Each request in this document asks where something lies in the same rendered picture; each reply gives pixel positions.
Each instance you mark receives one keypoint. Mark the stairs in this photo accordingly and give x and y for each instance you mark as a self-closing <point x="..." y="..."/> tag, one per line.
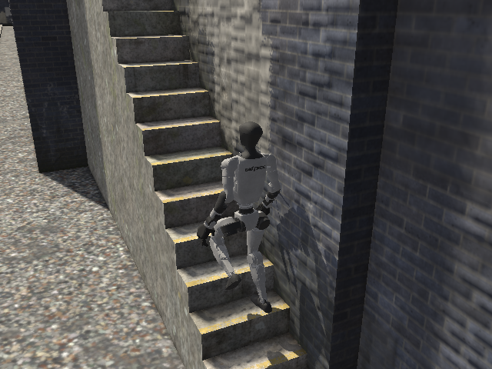
<point x="155" y="153"/>

